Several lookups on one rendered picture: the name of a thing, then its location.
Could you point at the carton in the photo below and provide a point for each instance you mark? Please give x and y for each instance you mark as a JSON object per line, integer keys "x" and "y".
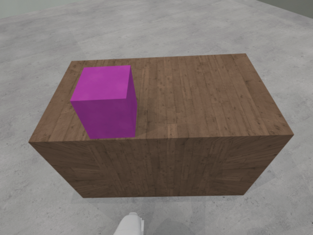
{"x": 104, "y": 100}

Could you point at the left robot thigh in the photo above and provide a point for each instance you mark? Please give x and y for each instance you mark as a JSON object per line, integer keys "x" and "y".
{"x": 130, "y": 225}

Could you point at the pedestal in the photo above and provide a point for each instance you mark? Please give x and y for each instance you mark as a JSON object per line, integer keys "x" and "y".
{"x": 206, "y": 125}

